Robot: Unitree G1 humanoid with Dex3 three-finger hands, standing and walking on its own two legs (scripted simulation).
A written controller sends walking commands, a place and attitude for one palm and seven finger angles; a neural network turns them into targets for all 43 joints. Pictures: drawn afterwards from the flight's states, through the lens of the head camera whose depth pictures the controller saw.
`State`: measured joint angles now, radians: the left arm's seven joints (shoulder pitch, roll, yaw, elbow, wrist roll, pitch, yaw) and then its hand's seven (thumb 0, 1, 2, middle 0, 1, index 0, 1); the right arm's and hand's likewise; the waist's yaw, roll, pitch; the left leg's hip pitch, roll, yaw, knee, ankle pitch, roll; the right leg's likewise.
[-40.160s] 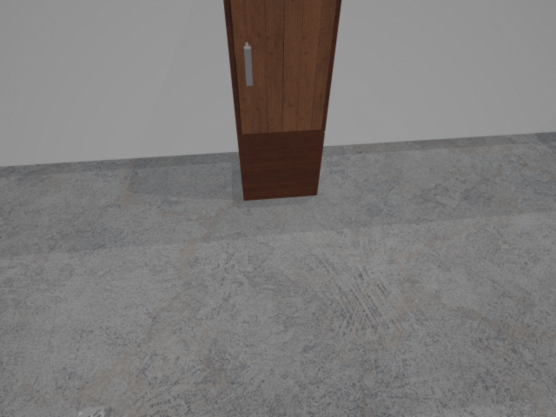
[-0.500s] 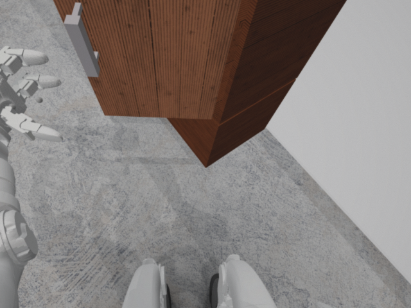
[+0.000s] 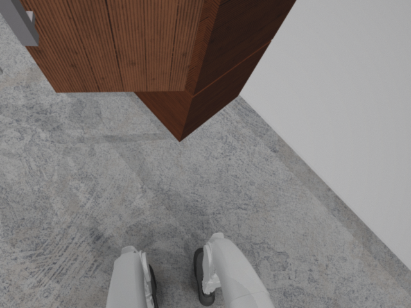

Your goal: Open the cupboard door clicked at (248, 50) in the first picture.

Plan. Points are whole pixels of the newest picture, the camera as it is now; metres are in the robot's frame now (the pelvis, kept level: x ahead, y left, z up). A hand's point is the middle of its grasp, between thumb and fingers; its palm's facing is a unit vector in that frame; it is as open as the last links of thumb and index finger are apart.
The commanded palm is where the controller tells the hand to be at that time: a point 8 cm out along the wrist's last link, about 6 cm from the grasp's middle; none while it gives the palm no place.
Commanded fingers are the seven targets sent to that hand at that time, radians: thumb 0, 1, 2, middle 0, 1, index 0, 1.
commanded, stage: move the hooked fingers beside the handle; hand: left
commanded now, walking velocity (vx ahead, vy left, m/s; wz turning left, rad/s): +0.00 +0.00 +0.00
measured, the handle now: out of the picture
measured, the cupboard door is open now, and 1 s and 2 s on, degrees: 55 55 55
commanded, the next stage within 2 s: slide the fingers in behind the handle in 0.78 s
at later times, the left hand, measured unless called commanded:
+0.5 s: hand out of the picture +0.55 +0.29 +0.08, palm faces -0.01 -1.00 -0.01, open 14.0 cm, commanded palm +0.55 +0.30 +0.07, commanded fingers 0.00 -0.50 0.30 -0.30 -1.20 -0.30 -1.20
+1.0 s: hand out of the picture +0.54 +0.28 +0.09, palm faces -0.01 -1.00 -0.02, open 14.0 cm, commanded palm +0.55 +0.30 +0.07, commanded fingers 0.00 -0.50 0.30 -0.30 -1.20 -0.30 -1.20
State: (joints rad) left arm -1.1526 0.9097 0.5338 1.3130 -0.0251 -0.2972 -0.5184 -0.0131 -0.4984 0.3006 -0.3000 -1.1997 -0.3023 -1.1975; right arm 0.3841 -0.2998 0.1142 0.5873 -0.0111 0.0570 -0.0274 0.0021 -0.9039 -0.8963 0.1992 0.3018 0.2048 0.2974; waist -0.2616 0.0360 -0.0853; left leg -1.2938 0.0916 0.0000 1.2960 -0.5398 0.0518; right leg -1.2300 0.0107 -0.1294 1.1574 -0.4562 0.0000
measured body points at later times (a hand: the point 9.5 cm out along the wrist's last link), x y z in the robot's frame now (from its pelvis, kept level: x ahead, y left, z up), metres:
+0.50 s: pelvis +0.02 +0.00 +0.02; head +0.21 +0.06 +0.42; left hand +0.55 +0.34 +0.09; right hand +0.00 -0.26 -0.07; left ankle +0.02 +0.08 -0.62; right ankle +0.04 -0.13 -0.62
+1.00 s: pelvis +0.01 +0.00 +0.01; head +0.20 +0.04 +0.42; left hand +0.54 +0.33 +0.09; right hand +0.00 -0.27 -0.08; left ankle +0.02 +0.08 -0.62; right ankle +0.04 -0.13 -0.62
